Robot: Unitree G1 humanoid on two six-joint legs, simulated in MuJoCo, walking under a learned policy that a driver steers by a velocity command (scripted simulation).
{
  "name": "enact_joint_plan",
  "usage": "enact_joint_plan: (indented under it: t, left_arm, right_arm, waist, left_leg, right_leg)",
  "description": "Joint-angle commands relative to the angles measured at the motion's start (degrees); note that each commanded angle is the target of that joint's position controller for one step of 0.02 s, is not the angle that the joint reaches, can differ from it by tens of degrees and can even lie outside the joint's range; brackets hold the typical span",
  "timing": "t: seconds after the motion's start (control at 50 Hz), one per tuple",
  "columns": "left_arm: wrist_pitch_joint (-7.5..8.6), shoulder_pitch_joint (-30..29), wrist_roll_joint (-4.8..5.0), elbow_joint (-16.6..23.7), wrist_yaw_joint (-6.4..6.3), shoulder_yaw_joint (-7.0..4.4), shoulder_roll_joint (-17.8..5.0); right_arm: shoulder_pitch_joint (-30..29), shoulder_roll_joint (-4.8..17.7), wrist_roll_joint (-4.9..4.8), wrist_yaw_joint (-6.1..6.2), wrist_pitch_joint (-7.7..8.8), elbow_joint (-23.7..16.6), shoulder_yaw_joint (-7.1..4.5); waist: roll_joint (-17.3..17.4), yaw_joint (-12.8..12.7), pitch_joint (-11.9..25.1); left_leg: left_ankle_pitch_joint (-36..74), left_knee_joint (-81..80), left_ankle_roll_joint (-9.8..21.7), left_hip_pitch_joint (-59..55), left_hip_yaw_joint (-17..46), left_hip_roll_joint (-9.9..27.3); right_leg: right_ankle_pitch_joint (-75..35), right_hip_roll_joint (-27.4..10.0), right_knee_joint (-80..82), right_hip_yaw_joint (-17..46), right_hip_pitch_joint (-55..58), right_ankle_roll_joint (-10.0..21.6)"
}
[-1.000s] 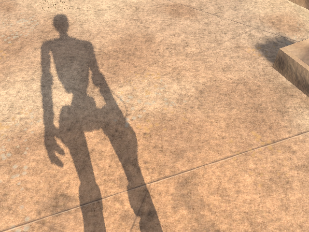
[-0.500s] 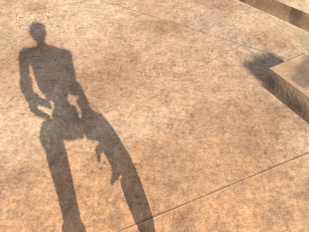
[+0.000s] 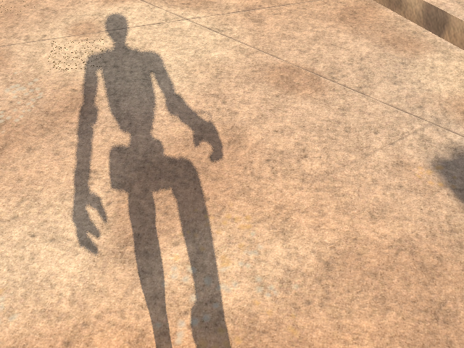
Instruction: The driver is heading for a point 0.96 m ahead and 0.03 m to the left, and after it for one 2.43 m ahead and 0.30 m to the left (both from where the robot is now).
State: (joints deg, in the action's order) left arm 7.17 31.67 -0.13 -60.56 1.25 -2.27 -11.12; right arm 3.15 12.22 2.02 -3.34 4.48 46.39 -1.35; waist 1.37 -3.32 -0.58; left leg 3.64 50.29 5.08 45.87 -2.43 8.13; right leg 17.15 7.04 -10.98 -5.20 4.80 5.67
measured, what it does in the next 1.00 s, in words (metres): walks ahead: left foot, then right foot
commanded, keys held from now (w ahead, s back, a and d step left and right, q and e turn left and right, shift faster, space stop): w+shift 0.92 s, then shift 0.08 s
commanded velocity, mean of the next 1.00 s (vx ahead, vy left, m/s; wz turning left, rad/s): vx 0.98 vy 0.00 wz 0.00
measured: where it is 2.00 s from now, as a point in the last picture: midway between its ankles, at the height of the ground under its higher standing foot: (270, 141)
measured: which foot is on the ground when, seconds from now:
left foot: up 0.00-0.14, down 0.16-0.64, up 0.66-1.00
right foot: down 0.00-0.18, up 0.20-0.60, down 0.62-1.00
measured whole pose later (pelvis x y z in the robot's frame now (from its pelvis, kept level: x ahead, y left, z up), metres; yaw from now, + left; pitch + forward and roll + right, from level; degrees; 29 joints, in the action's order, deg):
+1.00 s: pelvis +0.98 -0.02 -0.01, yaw -1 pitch +1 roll -1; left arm 7.8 31.9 0.5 -59.4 0.8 -1.3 -12.1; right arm -2.8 13.2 2.1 -3.4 5.4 42.8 1.2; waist 1.2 -5.6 -2.7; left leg 10.0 32.7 5.6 41.0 -5.0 4.2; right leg 19.2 5.6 -4.9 -2.4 13.2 4.8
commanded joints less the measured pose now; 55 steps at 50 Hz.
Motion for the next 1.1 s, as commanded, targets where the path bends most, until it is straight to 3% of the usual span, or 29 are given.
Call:
enact_joint_plan:
  t: [0.02, 0.08, 0.1, 0.14, 0.16, 0.18, 0.2, 0.22, 0.26, 0.3, 0.34, 0.42, 0.48, 0.56, 0.6, 0.62, 0.64, 0.66, 0.68, 0.72, 0.76, 0.8, 0.88, 0.96, 1.0, 1.04, 1.06, 1.08, 1.1]
  left_arm:
    - [1.88, -1.28, 0.68, 3.65, -0.57, -0.27, -6.8]
    - [1.34, 0.53, -0.09, 3.12, -1.4, -0.33, -9.93]
    - [0.71, 0.51, -0.83, 2.85, -1.96, -0.58, -11.26]
    - [-1.04, -2.12, -2.39, 2.85, -3.05, -1.38, -13.76]
    - [-1.4, -4.85, -2.53, 3.63, -3.06, -1.52, -13.32]
    - [-0.91, -3.32, -1.63, 5.89, -1.96, -0.02, -5.44]
    - [0.29, 2.0, 1.89, 7.31, -0.89, 0.34, -3.43]
    - [0.46, -6.05, 1.32, 8.95, -1.58, -0.2, -7.34]
    - [0.24, -12.82, 0.12, 10.51, -1.08, 0.04, -6.12]
    - [-1.62, -11.62, -2.01, 11.15, 0.37, 0.78, -2.96]
    - [-2.68, -15.68, -2.64, 13.17, 1.27, 1.15, -2.38]
    - [-2.39, -30.38, -2.29, 18.67, 2.01, 1.96, -3.98]
    - [-1.89, -36.52, -1.1, 20.79, 2.52, 2.82, -3.68]
    - [-1.89, -33.33, -1.51, 20.51, 1.11, 1.52, -8.09]
    - [-2.1, -14.39, -1.3, 15.03, -0.45, -0.51, -12.08]
    - [-2.44, -3.13, -1.89, 11.73, -1.56, -1.86, -14.65]
    - [-2.59, 1.5, -3.38, 10.76, -2.35, -3.23, -19.52]
    - [-2.68, -1.32, -3.28, 10.72, -1.09, -3.69, -19.28]
    - [-2.41, -8.03, -2.28, 11.19, -0.34, -3.35, -14.61]
    - [-1.34, -12.18, -2.29, 10.01, 0.1, -1.95, -8.01]
    - [-0.6, -11.53, -1.72, 7.92, -0.45, -0.84, -5.49]
    - [0.35, -9.56, -0.43, 6.35, -0.55, -0.77, -5.96]
    - [1.27, -6.33, 0.27, 6.11, 0.22, -0.72, -7.29]
    - [1.76, -0.37, 1.06, 3.81, -0.56, -0.59, -9.41]
    - [1.19, 0.86, 0.7, 3.21, -1.38, -0.58, -11.34]
    - [-0.02, -1.35, -0.14, 3.09, -2.56, -0.87, -13.06]
    - [-1.61, -7.3, 0.57, 4.23, -2.29, -0.82, -14.67]
    - [-1.83, -9.3, -1.47, 6.58, -2.13, 0.22, -9.78]
    - [-1.07, 6.56, 0.48, 3.61, -0.89, 2.33, -0.69]
  right_arm:
    - [-7.72, 1.0, -0.99, -0.52, 0.58, -4.67, 0.94]
    - [-8.03, 3.88, -0.9, 0.39, 0.65, -5.02, 0.24]
    - [-5.07, 5.08, -0.87, 0.89, 0.6, -4.51, -0.21]
    - [13.38, 9.16, -1.0, 2.41, 0.48, 0.69, -2.17]
    - [24.09, 11.74, -0.17, 3.44, 0.22, 3.77, -3.49]
    - [29.2, 16.42, 1.44, 4.2, 0.0, 4.64, -4.9]
    - [26.55, 15.8, 1.33, 2.88, 0.03, 4.79, -5.2]
    - [20.53, 11.6, 0.38, 2.14, 0.38, 4.73, -4.77]
    - [15.99, 5.15, 0.42, 1.75, 1.44, 5.73, -3.28]
    - [16.43, 2.93, -0.16, 2.37, 2.25, 7.64, -2.13]
    - [18.38, 3.86, -1.46, 2.47, 3.27, 9.04, -2.06]
    - [22.47, 4.26, -2.17, 1.69, 4.21, 9.42, -1.65]
    - [26.3, 7.43, -2.91, 2.17, 4.89, 10.39, -1.93]
    - [27.57, 11.88, -1.32, 3.5, 3.58, 10.98, -2.3]
    - [24.61, 14.2, 0.14, 4.72, 1.81, 10.84, -2.94]
    - [22.16, 13.53, 0.47, 4.92, 1.37, 10.15, -2.95]
    - [24.76, 5.32, -0.28, 3.96, 1.76, 8.09, -1.36]
    - [31.66, 3.62, -3.89, 3.01, 2.89, 6.88, -0.93]
    - [23.7, 7.35, -3.12, 3.72, 2.92, 5.58, -1.33]
    - [15.64, 6.22, -1.79, 3.2, 2.71, 3.76, -1.0]
    - [16.62, 3.23, 0.17, 1.76, 0.92, 3.04, -0.22]
    - [12.63, 2.41, 0.75, 0.82, -0.14, 0.97, 0.19]
    - [-0.88, 2.93, 0.35, -0.06, 0.17, -4.51, 1.37]
    - [-8.31, 2.66, -0.48, -0.3, 1.28, -6.48, 2.48]
    - [-4.85, 4.67, 0.57, 0.45, 1.92, -5.28, 1.98]
    - [11.14, 8.1, 0.89, 1.78, 2.62, -0.14, 0.52]
    - [17.08, 12.88, -3.97, 2.54, 2.84, -0.63, -2.42]
    - [25.58, 17.27, -2.76, 3.16, 2.31, 2.72, -2.36]
    - [25.71, 15.29, 0.87, 1.73, 3.26, 3.63, -1.36]
  waist:
    - [-2.12, 1.47, -10.05]
    - [-4.65, 2.37, -5.54]
    - [-6.97, 4.35, -2.65]
    - [-9.38, 13.34, 7.29]
    - [-8.49, 18.37, 11.55]
    - [3.46, 15.53, 16.72]
    - [14.47, 9.72, 22.58]
    - [5.29, 9.05, 12.62]
    - [-4.58, 5.67, 2.02]
    - [-2.14, 1.32, -1.02]
    - [-0.72, 0.54, -4.91]
    - [-2.15, 3.52, -9.47]
    - [-0.46, 5.62, -9.27]
    - [4.52, 2.52, -2.22]
    - [6.7, -7.05, 7.92]
    - [5.79, -12.23, 12.34]
    - [-7.55, -8.68, 17.64]
    - [-18.82, -2.65, 24.61]
    - [-8.56, -1.99, 14.53]
    - [1.87, 0.73, 2.89]
    - [-0.75, 4.92, -0.31]
    - [-2.57, 5.75, -4.3]
    - [-1.58, 3.43, -7.94]
    - [-1.86, 0.49, -9.39]
    - [-4.53, 1.63, -4.57]
    - [-8.34, 9.32, 4.42]
    - [-11.56, 17.65, 11.62]
    - [0.32, 17.22, 20.42]
    - [15.48, 9.0, 33.34]
  left_leg:
    - [8.53, -12.58, 0.89, -13.66, -5.34, -4.05]
    - [3.58, -18.38, 2.87, -16.24, -7.68, -9.4]
    - [-1.08, -18.54, 3.47, -19.24, -7.62, -11.5]
    - [-8.39, -20.0, 5.47, -36.46, -5.12, -13.14]
    - [-13.16, -20.23, 6.94, -49.78, -1.62, -9.14]
    - [-28.42, -18.59, 10.02, -64.69, 17.5, 5.85]
    - [-37.3, -31.21, 16.27, -73.2, 49.45, 14.82]
    - [-37.75, -35.21, 13.48, -65.84, 42.7, 11.13]
    - [-26.41, -38.17, 10.49, -48.35, 28.2, 7.34]
    - [-24.16, -41.04, 8.0, -37.83, 20.58, 3.48]
    - [-20.54, -44.14, 7.52, -34.11, 16.02, 1.69]
    - [2.87, -47.43, 5.13, -30.82, 4.38, -4.91]
    - [14.96, -52.26, 3.85, -34.69, 3.4, -2.47]
    - [49.63, -39.57, 2.16, -53.81, 0.91, 1.1]
    - [53.63, -16.18, 1.97, -53.33, 0.5, 2.45]
    - [42.03, 0.84, 2.0, -44.59, -0.08, 0.37]
    - [-2.36, 24.6, 1.87, -26.8, 0.0, -7.01]
    - [-30.45, 38.64, 1.39, -9.74, 7.92, -14.22]
    - [-23.39, 36.98, 2.83, -4.05, 8.7, -8.42]
    - [-17.85, 29.51, 2.48, -6.35, 7.85, -4.65]
    - [-17.68, 24.53, 1.15, -11.02, 7.9, -2.29]
    - [-17.08, 20.26, -0.4, -7.63, 6.18, -0.28]
    - [-1.6, 0.38, -1.56, -8.31, -0.97, -0.85]
    - [11.44, -18.02, 0.46, -17.17, -6.21, -6.19]
    - [8.69, -21.09, 1.62, -21.7, -7.6, -11.13]
    - [6.81, -21.56, 2.94, -38.08, -4.58, -13.23]
    - [15.78, -24.51, 4.84, -48.77, 3.39, -6.45]
    - [41.38, -16.11, 5.56, -63.17, 11.8, 4.96]
    - [56.83, -14.34, 20.44, -84.1, 35.96, 19.31]
  right_leg:
    - [-34.47, -13.96, 12.8, 5.37, -14.82, 3.09]
    - [-63.49, -15.88, 5.21, 2.98, 1.25, 1.68]
    - [-73.42, -16.95, -1.12, 2.8, 4.88, 1.23]
    - [-77.14, -18.42, -24.62, 2.5, 4.88, 1.37]
    - [-65.12, -16.4, -41.14, 1.74, -4.42, 1.76]
    - [-22.55, -9.01, -64.51, 1.85, -23.85, 1.7]
    - [8.46, -1.46, -78.47, 9.76, -41.56, 1.17]
    - [1.54, -6.94, -76.45, 11.1, -47.34, 2.91]
    - [-3.49, -10.85, -69.23, 10.49, -44.6, 2.8]
    - [-3.56, -13.24, -64.47, 10.53, -40.31, 1.23]
    - [-4.65, -15.24, -60.62, 8.69, -43.66, -0.6]
    - [-19.52, -14.14, -40.73, 0.79, -43.15, -1.8]
    - [-29.68, -11.0, -26.33, -2.42, -34.4, -0.13]
    - [-20.86, -4.49, -20.58, -3.85, -29.64, 2.54]
    - [-13.26, -2.7, -20.08, -1.41, -12.02, 4.37]
    - [-7.68, -6.93, -20.7, 2.35, 0.55, 5.71]
    - [5.6, -21.56, -21.51, 20.82, 14.24, 8.16]
    - [13.22, -30.48, -8.15, 53.48, 23.22, 14.57]
    - [14.3, -26.68, -4.79, 46.37, 15.86, 12.19]
    - [2.81, -22.38, -2.26, 30.72, -2.13, 9.44]
    - [0.97, -18.8, 1.0, 23.37, -12.94, 7.25]
    - [-1.95, -16.99, 4.32, 18.98, -16.24, 6.71]
    - [-22.81, -11.29, 7.82, 8.07, -19.5, 4.65]
    - [-47.0, -12.64, 9.03, 5.07, -11.9, 1.93]
    - [-65.1, -13.4, 0.56, 4.54, -3.29, -0.15]
    - [-69.96, -13.69, -18.86, 4.75, -3.09, -2.06]
    - [-68.35, -14.17, -32.88, 7.22, -6.38, -3.73]
    - [-20.93, -6.32, -56.2, 4.18, -16.13, -5.04]
    - [21.1, 2.24, -78.35, 16.87, -36.88, -7.08]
